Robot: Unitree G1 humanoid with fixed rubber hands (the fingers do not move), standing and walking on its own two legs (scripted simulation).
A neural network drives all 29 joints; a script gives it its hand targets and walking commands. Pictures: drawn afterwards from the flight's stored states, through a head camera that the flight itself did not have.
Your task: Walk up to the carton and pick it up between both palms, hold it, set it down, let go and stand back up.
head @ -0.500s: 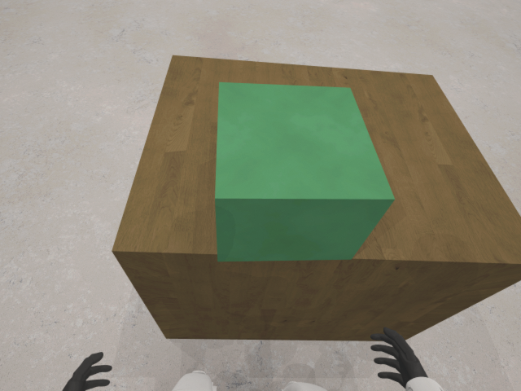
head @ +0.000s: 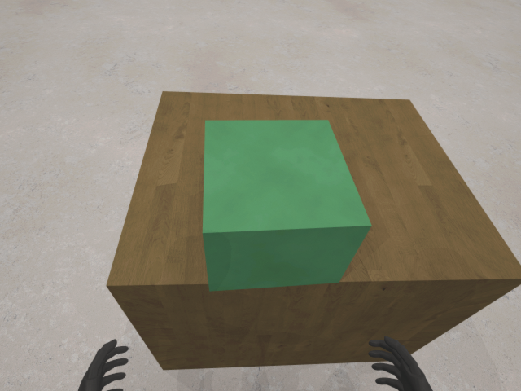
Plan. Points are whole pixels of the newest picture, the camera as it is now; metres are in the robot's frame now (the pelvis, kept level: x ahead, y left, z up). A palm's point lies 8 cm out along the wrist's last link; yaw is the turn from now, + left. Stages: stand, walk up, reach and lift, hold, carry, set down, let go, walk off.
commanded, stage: reach and lift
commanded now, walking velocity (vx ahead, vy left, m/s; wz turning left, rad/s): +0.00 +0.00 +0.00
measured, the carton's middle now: (271, 201) +0.46 +0.00 -0.01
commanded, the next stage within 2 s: none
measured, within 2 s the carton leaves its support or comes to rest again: neither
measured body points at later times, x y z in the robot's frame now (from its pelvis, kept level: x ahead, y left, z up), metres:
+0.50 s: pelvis +0.03 +0.02 +0.01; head +0.03 +0.04 +0.45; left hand +0.19 +0.24 -0.06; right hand +0.20 -0.24 -0.05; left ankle +0.01 +0.15 -0.74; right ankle +0.00 -0.08 -0.74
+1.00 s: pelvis +0.00 +0.00 +0.00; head -0.01 +0.02 +0.45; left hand +0.22 +0.20 -0.03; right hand +0.22 -0.26 -0.02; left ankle +0.01 +0.15 -0.74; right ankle +0.00 -0.08 -0.74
